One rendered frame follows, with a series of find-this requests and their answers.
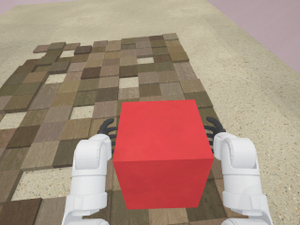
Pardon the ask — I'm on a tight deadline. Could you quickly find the carton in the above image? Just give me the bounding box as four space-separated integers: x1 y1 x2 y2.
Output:
112 99 215 210

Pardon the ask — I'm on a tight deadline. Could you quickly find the left robot forearm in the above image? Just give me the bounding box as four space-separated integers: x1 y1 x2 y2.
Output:
61 133 112 225

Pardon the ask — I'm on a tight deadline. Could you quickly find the robot right hand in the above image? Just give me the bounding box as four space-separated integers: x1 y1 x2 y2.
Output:
203 116 226 154

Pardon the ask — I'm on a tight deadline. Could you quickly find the robot left hand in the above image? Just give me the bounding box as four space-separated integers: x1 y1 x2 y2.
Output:
97 118 118 154

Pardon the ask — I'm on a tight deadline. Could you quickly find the right robot forearm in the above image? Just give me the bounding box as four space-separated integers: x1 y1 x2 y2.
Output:
213 132 274 225

